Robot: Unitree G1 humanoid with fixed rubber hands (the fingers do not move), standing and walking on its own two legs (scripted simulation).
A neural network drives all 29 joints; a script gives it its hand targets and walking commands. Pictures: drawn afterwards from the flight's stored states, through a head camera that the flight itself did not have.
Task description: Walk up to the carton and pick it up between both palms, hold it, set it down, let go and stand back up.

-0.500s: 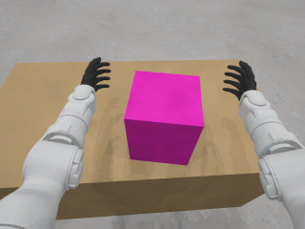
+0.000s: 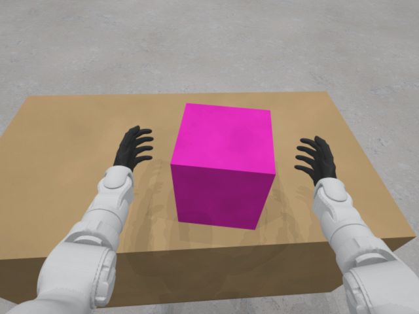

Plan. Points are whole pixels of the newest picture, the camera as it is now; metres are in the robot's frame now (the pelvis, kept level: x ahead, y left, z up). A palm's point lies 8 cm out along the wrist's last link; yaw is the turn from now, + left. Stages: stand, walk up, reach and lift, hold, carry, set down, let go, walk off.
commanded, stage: set down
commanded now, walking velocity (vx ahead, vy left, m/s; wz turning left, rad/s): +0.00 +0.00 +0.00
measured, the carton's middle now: (221, 168) +0.49 -0.01 -0.05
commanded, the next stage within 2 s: none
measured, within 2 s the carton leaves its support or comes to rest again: neither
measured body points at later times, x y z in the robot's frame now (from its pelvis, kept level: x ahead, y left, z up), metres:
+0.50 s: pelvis +0.01 +0.00 +0.00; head +0.03 +0.01 +0.45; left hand +0.34 +0.21 +0.00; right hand +0.33 -0.20 +0.00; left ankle +0.03 +0.12 -0.74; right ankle +0.01 -0.10 -0.74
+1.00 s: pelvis +0.02 +0.00 +0.00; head +0.03 +0.01 +0.45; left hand +0.26 +0.22 -0.04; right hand +0.24 -0.20 -0.05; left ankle +0.03 +0.12 -0.74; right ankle +0.01 -0.10 -0.74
